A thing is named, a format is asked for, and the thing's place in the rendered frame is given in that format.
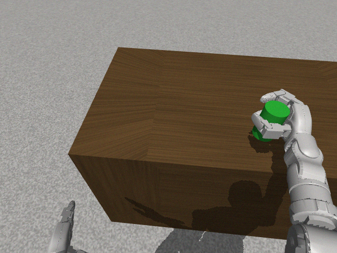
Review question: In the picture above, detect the right robot hand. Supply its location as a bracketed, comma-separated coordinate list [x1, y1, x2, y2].
[251, 89, 312, 142]

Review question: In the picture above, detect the right robot arm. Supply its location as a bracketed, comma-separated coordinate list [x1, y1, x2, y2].
[284, 133, 337, 253]

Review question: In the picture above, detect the can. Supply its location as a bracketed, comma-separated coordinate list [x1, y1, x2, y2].
[252, 101, 290, 142]

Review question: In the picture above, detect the left robot hand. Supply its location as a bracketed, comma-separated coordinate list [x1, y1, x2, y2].
[47, 200, 87, 253]

